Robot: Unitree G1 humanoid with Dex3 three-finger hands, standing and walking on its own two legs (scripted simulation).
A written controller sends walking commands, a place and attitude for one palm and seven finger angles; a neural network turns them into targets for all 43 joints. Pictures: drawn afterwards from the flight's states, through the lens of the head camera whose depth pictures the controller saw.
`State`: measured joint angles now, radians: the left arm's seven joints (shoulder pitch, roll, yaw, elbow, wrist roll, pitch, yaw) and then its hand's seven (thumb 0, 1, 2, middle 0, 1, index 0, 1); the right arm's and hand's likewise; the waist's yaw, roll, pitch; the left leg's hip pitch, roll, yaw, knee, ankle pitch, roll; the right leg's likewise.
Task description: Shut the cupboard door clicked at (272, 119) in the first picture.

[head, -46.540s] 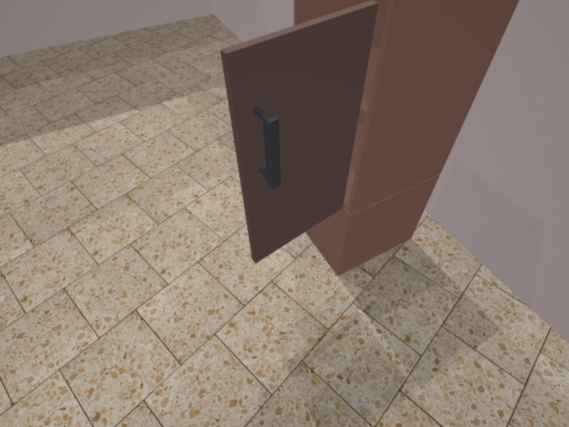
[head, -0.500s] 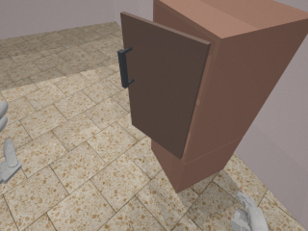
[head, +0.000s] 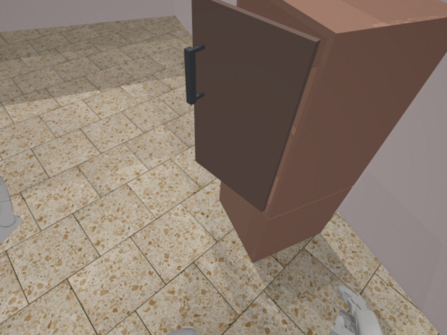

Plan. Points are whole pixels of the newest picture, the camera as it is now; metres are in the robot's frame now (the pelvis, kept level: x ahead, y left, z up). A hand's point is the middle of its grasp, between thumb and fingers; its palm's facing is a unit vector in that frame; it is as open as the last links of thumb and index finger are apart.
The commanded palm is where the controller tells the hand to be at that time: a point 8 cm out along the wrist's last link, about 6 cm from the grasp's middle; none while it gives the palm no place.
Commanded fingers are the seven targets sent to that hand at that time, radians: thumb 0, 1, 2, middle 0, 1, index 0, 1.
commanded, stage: step back with the hand held close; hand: left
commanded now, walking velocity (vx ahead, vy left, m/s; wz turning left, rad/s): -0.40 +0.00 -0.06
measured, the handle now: (195, 75) +0.74 +0.11 +0.08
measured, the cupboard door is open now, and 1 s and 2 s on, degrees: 23 23 23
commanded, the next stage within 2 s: stop stepping back and stand still in 0.64 s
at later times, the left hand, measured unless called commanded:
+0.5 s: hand out of the picture +0.16 +0.30 +0.19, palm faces +0.41 -0.82 -0.41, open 7.4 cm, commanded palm +0.10 +0.32 +0.20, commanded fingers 0.00 0.90 0.90 -0.20 -0.30 -0.20 -0.30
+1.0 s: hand out of the picture +0.07 +0.33 +0.20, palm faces +0.36 -0.89 -0.28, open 7.4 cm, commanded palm -0.01 +0.37 +0.20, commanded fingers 0.00 0.90 0.90 -0.20 -0.30 -0.20 -0.30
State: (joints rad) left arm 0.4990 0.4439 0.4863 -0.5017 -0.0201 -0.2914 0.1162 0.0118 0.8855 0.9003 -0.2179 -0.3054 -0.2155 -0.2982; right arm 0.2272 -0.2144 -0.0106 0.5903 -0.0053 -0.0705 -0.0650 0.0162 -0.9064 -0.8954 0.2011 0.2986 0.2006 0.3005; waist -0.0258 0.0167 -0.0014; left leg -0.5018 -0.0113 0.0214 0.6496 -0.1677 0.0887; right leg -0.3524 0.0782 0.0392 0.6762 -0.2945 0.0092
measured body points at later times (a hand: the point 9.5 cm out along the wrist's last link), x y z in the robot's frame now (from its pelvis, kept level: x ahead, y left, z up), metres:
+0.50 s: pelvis -0.05 +0.03 +0.02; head -0.04 +0.08 +0.47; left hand +0.13 +0.34 +0.22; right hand +0.11 -0.21 -0.04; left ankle +0.08 +0.07 -0.72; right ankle -0.16 -0.12 -0.67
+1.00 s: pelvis -0.17 +0.08 +0.00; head -0.20 +0.14 +0.44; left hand +0.04 +0.38 +0.21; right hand -0.10 -0.20 -0.07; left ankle +0.07 +0.07 -0.71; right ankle -0.24 -0.07 -0.70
